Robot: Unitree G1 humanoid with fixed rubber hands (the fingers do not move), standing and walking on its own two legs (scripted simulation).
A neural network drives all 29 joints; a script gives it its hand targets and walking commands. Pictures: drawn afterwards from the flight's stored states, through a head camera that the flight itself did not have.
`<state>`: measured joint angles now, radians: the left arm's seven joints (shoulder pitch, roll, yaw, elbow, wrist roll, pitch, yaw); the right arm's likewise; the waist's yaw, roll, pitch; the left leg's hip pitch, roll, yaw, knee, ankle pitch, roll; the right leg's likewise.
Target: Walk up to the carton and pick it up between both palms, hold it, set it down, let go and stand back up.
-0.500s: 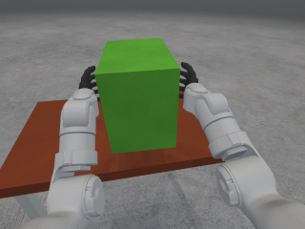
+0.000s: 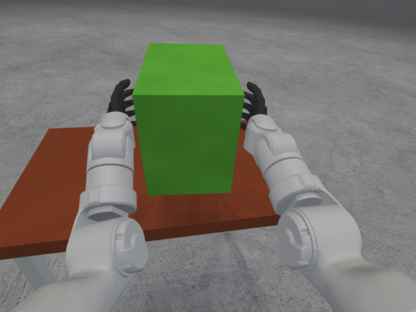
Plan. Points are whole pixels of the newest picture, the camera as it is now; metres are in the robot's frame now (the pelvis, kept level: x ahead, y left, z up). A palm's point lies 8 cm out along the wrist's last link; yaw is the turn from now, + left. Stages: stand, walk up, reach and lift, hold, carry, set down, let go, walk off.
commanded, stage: set down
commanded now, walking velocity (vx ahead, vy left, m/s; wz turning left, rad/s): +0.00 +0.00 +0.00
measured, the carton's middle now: (187, 114) +0.45 +0.03 +0.22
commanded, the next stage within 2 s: none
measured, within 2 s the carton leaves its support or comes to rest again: neither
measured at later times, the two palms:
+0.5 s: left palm (130, 138) +0.41 +0.15 +0.18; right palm (253, 137) +0.41 -0.11 +0.19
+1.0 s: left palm (135, 154) +0.42 +0.15 +0.14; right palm (250, 151) +0.42 -0.11 +0.15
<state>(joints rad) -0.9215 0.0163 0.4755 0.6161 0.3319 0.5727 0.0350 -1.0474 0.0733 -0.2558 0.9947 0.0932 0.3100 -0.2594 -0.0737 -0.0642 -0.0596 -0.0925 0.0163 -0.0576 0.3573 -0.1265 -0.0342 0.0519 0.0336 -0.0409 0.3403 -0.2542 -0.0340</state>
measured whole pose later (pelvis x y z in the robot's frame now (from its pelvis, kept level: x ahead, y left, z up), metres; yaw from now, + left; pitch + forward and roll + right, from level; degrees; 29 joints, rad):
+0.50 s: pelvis +0.01 +0.00 +0.00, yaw -1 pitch -4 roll -1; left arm -0.78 0.01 0.33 0.53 0.23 0.51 0.11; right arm -0.90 0.04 -0.10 0.90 0.18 0.22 -0.24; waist -0.06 -0.07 -0.05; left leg -0.17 0.04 -0.05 0.39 -0.16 -0.04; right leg -0.01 0.05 -0.04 0.31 -0.25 -0.04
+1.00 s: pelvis +0.01 -0.01 +0.00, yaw -2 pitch +0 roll +0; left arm -0.82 -0.02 0.45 0.76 0.26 0.29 0.10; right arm -0.94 0.07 -0.31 1.12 -0.05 0.02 -0.19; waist 0.01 -0.07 -0.05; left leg -0.22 0.06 -0.03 0.34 -0.12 -0.06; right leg -0.08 0.07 -0.03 0.30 -0.22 -0.06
